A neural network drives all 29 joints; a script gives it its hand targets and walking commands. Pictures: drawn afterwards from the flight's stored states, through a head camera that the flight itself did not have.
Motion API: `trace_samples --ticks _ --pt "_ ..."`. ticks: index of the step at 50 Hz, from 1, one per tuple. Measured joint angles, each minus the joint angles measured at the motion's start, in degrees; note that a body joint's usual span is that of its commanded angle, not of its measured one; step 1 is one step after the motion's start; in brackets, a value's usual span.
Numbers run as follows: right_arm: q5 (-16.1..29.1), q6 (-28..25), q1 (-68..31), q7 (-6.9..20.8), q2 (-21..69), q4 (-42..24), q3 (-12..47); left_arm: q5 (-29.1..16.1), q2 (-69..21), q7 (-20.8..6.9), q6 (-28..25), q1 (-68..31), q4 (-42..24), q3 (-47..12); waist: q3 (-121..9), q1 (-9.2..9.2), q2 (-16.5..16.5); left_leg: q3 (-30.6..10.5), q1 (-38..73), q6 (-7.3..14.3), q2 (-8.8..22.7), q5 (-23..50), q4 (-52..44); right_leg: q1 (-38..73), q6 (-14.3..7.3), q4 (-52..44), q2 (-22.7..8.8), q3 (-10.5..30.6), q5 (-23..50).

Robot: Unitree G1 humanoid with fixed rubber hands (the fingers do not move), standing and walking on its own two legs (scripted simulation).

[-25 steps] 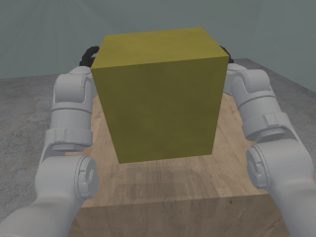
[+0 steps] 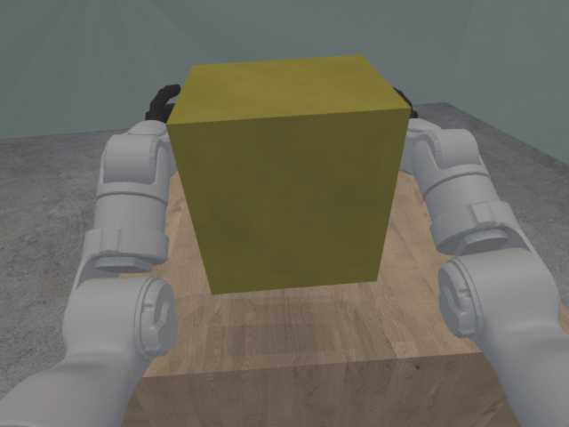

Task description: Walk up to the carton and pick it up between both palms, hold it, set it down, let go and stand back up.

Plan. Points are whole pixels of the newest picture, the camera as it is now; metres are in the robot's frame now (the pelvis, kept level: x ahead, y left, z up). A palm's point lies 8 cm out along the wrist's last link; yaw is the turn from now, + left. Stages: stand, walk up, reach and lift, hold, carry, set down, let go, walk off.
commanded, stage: hold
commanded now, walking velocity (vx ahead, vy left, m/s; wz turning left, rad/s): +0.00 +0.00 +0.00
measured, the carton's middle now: (286, 175) +0.37 -0.01 +0.24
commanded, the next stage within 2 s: none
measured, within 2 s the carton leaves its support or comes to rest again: neither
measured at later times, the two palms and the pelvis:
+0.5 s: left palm (157, 135) +0.37 +0.15 +0.30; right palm (408, 134) +0.37 -0.17 +0.30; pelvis +0.00 +0.00 +0.00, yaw +0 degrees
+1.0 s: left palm (159, 136) +0.38 +0.16 +0.29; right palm (401, 136) +0.38 -0.16 +0.29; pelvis +0.00 +0.00 +0.00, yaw +0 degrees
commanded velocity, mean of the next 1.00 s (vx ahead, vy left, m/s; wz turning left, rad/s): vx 0.00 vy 0.00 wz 0.00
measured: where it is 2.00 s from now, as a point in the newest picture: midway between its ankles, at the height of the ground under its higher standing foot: outside the picture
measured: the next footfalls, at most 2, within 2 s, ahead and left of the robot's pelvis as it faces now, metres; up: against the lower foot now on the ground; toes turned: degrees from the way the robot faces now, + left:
none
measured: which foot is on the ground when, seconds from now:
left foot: down 0.00-1.00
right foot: down 0.00-1.00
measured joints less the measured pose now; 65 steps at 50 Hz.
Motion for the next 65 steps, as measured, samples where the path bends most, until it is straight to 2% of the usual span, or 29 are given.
trace_samples --ticks 12,26,35,41,65 --pt "4.0 2.1 0.9 -2.2 -1.7 -4.3 2.7 0.0 0.0 -0.6 0.5 0.0 -1.7 0.0 -0.3 0.0 0.0 0.0 -0.2 0.0 0.0 -0.2 0.0 0.0 0.1 -0.5 0.0 0.0 0.0" --pt "4.3 3.1 0.8 -2.0 -1.7 -4.0 2.6 0.0 0.0 -0.6 1.8 0.0 -2.0 0.0 -0.5 0.0 0.0 0.0 -0.2 0.0 0.0 0.5 0.0 0.0 0.1 -0.5 0.0 0.1 0.7" --pt "1.3 2.0 0.3 -0.4 -0.6 -1.2 0.9 0.0 0.0 -0.3 1.2 -0.1 -0.8 0.0 -0.5 0.0 0.0 0.0 -0.2 0.0 0.0 0.6 0.0 -0.1 0.1 -0.3 0.0 0.1 0.8" --pt "0.8 1.6 0.2 -0.2 -0.4 -0.5 0.9 0.0 0.0 -0.3 0.7 -0.1 -0.1 0.0 -0.5 0.0 0.0 0.0 -0.2 0.0 0.0 0.3 0.0 -0.1 0.1 -0.2 0.0 0.1 0.5" --pt "4.1 3.6 1.4 -2.2 -1.7 -5.3 2.6 0.0 0.0 -0.6 1.5 -0.1 -2.5 0.0 -0.9 -0.01 0.1 0.0 -0.4 0.0 0.0 -0.1 0.0 -0.1 0.1 -0.5 0.1 0.2 0.2"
